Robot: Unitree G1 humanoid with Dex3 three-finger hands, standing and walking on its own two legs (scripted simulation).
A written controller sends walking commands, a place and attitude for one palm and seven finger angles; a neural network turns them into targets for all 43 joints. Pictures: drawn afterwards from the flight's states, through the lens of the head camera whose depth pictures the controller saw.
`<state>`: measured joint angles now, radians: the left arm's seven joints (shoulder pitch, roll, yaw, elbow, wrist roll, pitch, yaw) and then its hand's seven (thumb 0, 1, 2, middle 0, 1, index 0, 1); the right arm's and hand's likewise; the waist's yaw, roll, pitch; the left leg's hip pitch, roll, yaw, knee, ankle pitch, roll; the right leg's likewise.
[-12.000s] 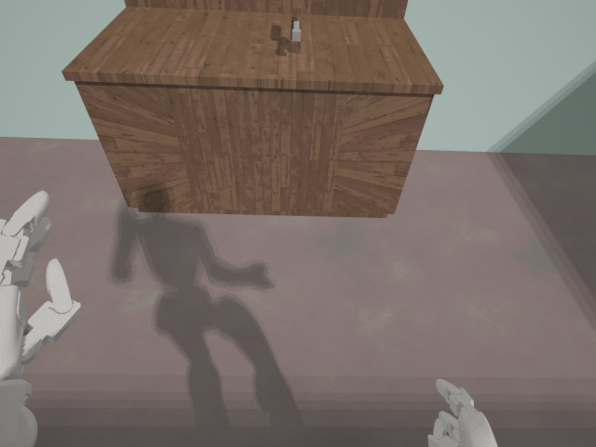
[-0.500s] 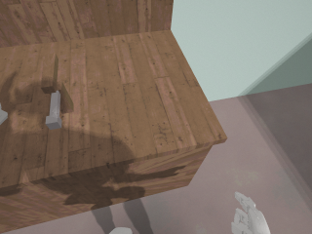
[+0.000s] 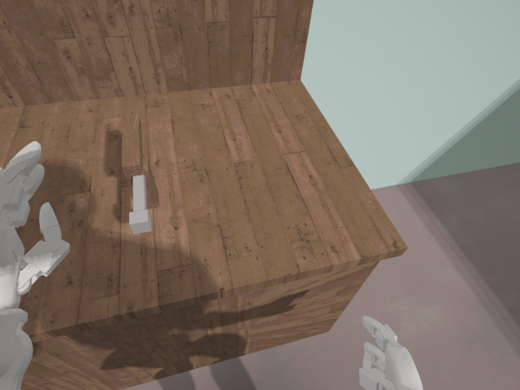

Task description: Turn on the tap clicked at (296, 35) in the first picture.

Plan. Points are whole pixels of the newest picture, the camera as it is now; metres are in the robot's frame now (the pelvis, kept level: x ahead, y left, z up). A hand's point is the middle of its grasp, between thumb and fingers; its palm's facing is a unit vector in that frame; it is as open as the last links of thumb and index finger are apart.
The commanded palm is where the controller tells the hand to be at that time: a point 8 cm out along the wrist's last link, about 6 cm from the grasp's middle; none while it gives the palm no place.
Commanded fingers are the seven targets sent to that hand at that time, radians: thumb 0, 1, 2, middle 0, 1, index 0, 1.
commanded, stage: come to a stop and stand still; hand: left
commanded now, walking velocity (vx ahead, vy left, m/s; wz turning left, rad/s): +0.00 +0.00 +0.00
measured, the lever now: (140, 221) +0.34 +0.24 +0.04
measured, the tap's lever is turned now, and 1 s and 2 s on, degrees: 0 0 0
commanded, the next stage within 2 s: look again from close up in 0.32 s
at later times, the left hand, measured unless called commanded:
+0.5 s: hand (71, 242) +0.23 +0.25 +0.15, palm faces +0.36 -0.84 -0.40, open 7.4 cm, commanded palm +0.17 +0.28 +0.17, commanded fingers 0.00 0.90 0.90 -0.20 -0.30 -0.20 -0.30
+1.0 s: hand (87, 250) +0.22 +0.23 +0.15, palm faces +0.37 -0.85 -0.38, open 7.4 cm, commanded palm +0.16 +0.26 +0.17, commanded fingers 0.00 0.90 0.90 -0.20 -0.30 -0.20 -0.30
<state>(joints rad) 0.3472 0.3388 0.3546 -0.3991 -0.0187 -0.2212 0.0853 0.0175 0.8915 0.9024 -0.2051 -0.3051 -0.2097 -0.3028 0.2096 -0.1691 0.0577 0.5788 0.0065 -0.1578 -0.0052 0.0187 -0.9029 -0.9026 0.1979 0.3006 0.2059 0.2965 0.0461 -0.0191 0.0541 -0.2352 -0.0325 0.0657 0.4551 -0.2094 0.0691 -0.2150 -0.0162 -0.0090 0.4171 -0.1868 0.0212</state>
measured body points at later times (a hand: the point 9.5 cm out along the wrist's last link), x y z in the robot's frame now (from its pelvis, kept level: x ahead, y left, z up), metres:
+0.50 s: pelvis +0.02 +0.00 +0.00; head +0.04 +0.02 +0.45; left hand +0.21 +0.29 +0.18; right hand +0.20 -0.22 -0.07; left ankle +0.03 +0.07 -0.74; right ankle +0.02 -0.14 -0.74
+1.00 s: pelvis +0.01 -0.02 +0.00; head +0.02 -0.01 +0.45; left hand +0.20 +0.27 +0.17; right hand +0.19 -0.24 -0.07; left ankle +0.03 +0.07 -0.74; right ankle +0.02 -0.14 -0.74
